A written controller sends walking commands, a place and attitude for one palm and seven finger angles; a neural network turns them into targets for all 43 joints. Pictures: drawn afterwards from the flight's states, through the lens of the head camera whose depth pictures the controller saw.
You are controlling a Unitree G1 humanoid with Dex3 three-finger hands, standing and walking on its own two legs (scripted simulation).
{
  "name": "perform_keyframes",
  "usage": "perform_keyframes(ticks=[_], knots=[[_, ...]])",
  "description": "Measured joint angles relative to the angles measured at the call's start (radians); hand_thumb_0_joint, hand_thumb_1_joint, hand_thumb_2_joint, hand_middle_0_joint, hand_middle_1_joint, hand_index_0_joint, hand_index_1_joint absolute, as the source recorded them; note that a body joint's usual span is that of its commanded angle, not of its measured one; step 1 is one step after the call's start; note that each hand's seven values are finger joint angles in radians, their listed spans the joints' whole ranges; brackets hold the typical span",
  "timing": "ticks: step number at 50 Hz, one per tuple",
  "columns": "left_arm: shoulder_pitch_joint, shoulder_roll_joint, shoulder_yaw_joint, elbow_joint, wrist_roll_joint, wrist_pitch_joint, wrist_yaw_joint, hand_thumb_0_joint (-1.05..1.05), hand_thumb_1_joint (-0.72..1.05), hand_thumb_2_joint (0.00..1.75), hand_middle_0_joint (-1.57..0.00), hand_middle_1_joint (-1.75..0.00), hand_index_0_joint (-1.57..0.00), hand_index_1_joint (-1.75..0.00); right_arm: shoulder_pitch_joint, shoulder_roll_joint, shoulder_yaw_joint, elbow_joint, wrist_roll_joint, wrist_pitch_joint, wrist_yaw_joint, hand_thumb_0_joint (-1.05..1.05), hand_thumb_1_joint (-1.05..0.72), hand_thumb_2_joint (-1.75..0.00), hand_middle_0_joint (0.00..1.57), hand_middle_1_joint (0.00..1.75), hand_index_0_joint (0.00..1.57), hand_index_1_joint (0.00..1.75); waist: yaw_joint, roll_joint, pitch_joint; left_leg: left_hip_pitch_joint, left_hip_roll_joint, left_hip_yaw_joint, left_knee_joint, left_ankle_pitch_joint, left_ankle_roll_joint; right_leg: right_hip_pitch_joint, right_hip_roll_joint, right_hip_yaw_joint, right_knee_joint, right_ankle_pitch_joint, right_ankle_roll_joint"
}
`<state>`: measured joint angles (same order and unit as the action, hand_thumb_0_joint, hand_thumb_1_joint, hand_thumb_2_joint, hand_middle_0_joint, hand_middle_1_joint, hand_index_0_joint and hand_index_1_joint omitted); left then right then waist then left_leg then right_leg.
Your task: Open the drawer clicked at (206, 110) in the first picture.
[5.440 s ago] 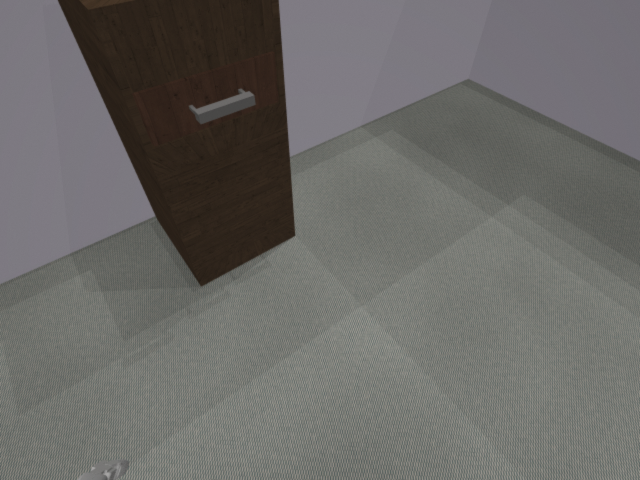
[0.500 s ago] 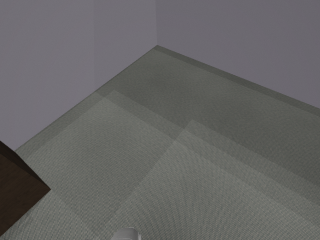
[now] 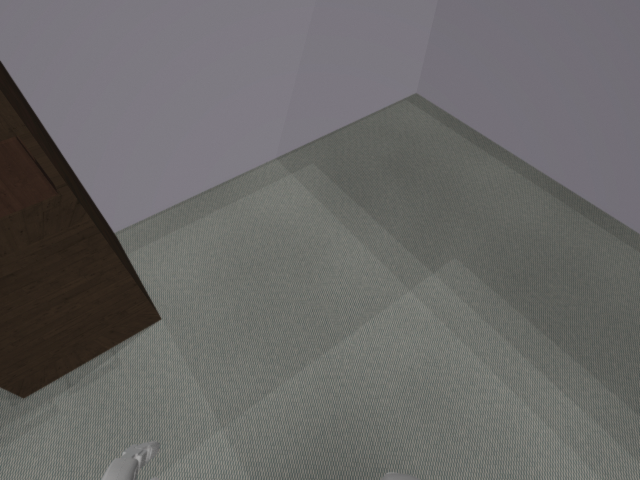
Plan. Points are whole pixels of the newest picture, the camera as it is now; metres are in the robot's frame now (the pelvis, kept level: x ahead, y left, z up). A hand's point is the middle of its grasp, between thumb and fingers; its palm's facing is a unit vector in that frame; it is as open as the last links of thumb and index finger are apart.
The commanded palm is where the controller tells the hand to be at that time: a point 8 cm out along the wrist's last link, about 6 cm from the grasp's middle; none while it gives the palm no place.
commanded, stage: turn to face it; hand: left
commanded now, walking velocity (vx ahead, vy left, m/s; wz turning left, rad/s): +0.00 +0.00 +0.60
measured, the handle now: out of the picture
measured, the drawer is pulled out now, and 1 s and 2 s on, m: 0.00 0.00 0.00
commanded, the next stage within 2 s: take the last steps up to it in 1.02 s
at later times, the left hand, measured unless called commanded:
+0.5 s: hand out of the picture -0.05 +0.21 -0.18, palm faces +0.35 -0.90 -0.25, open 7.4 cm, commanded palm none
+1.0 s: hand out of the picture -0.03 +0.19 -0.14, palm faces +0.52 -0.80 -0.30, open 7.4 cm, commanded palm none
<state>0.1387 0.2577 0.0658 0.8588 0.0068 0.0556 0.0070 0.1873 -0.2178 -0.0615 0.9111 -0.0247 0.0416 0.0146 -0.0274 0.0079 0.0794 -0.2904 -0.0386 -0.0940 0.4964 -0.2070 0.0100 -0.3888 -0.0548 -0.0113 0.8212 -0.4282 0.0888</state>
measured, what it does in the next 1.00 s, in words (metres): steps on the spot, turning left: right foot, then left foot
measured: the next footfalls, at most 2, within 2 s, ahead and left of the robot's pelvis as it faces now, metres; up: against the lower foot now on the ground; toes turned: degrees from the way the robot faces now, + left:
right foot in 0.08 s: +0.05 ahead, -0.13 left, +0.00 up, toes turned +1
left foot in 0.50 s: -0.03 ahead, +0.12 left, +0.00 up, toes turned +24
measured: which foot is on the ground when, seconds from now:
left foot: down 0.00-0.06, up 0.08-0.48, down 0.50-0.94, up 0.96-1.00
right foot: up 0.00-0.06, down 0.08-0.50, up 0.52-0.92, down 0.94-1.00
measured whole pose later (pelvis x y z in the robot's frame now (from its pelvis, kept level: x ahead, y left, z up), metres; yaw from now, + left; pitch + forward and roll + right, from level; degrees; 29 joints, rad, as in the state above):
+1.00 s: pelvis -0.02 -0.04 -0.01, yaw +33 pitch -1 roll +1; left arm 0.17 0.19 0.03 0.88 0.01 0.01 0.01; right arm 0.21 -0.23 -0.07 0.94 -0.02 0.05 0.00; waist -0.03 0.06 0.06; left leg -0.35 -0.05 -0.10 0.74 -0.41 -0.02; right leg -0.27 -0.03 -0.08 0.60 -0.30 -0.02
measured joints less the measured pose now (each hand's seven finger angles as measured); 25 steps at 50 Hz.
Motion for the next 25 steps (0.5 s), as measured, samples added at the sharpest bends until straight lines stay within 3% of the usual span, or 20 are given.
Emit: perform_keyframes(ticks=[3,5,7,9,12,16,21,24,25], knots=[[-0.003,-0.018,-0.013,-0.022,-0.004,-0.019,0.001,0.00,0.91,0.90,-0.20,-0.30,-0.20,-0.30,0.016,-0.011,-0.011,0.002,0.003,0.009,0.000,0.01,-0.90,-0.90,0.20,0.30,0.20,0.30,-0.008,0.016,-0.011,-0.036,-0.018,-0.036,0.047,-0.012,-0.021,0.093,0.024,-0.011,-0.209,0.084,-0.012],[-0.001,-0.038,-0.024,-0.029,0.004,-0.034,0.004,0.00,0.91,0.90,-0.20,-0.30,-0.20,-0.30,0.022,-0.027,-0.024,0.006,0.009,0.016,0.000,0.01,-0.90,-0.90,0.20,0.30,0.20,0.30,-0.010,0.044,-0.010,-0.086,-0.017,-0.042,0.166,-0.115,-0.031,0.112,0.030,-0.038,-0.246,0.123,-0.065],[0.009,-0.056,-0.036,-0.032,0.007,-0.037,0.005,0.00,0.91,0.90,-0.20,-0.30,-0.20,-0.30,0.025,-0.041,-0.035,0.015,0.004,0.028,0.002,0.01,-0.91,-0.90,0.20,0.30,0.20,0.29,-0.012,0.054,-0.009,-0.150,-0.021,-0.011,0.371,-0.221,-0.040,0.122,0.015,-0.067,-0.235,0.120,-0.096],[0.026,-0.069,-0.041,-0.028,0.009,-0.036,0.007,0.00,0.91,0.90,-0.20,-0.30,-0.20,-0.30,0.025,-0.051,-0.041,0.021,0.001,0.036,0.008,0.01,-0.91,-0.90,0.20,0.30,0.20,0.29,-0.011,0.053,-0.009,-0.197,-0.007,0.028,0.548,-0.211,-0.051,0.144,-0.002,-0.088,-0.258,0.127,-0.104],[0.043,-0.077,-0.044,-0.013,0.012,-0.033,0.009,0.00,0.91,0.90,-0.20,-0.30,-0.20,-0.30,0.025,-0.057,-0.042,0.024,0.001,0.038,0.016,0.01,-0.91,-0.90,0.20,0.30,0.20,0.29,-0.015,0.040,-0.004,-0.214,0.030,0.069,0.648,-0.175,-0.072,0.171,-0.026,-0.121,-0.290,0.140,-0.103],[0.061,-0.075,-0.045,0.002,0.016,-0.034,0.008,0.00,0.90,0.90,-0.20,-0.30,-0.21,-0.30,0.017,-0.054,-0.038,0.032,0.003,0.046,0.020,0.01,-0.91,-0.90,0.20,0.30,0.20,0.29,-0.006,0.014,0.005,-0.171,0.066,0.099,0.568,-0.195,-0.089,0.184,-0.060,-0.167,-0.302,0.142,-0.097],[0.083,-0.049,-0.035,0.019,0.022,-0.032,0.004,0.00,0.90,0.90,-0.21,-0.30,-0.21,-0.30,-0.023,-0.046,-0.023,0.030,0.010,0.041,0.018,0.01,-0.91,-0.90,0.19,0.30,0.20,0.29,0.024,-0.019,0.024,-0.077,0.079,0.142,0.343,-0.240,-0.082,0.165,-0.102,-0.217,-0.267,0.127,-0.077],[0.101,-0.021,-0.021,0.034,0.017,-0.024,0.002,0.00,0.90,0.90,-0.21,-0.30,-0.21,-0.30,-0.040,-0.043,-0.013,0.009,0.012,0.021,0.017,0.01,-0.91,-0.90,0.19,0.30,0.20,0.29,0.033,-0.036,0.022,0.007,0.072,0.173,0.141,-0.147,-0.065,0.140,-0.131,-0.251,-0.203,0.095,-0.053],[0.109,-0.009,-0.014,0.037,0.012,-0.017,0.000,0.00,0.90,0.90,-0.21,-0.30,-0.21,-0.30,-0.044,-0.042,-0.011,0.001,0.010,0.010,0.017,0.01,-0.91,-0.90,0.20,0.30,0.20,0.29,0.035,-0.043,0.018,0.020,0.064,0.174,0.095,-0.094,-0.022,0.116,-0.145,-0.249,-0.153,0.077,-0.043]])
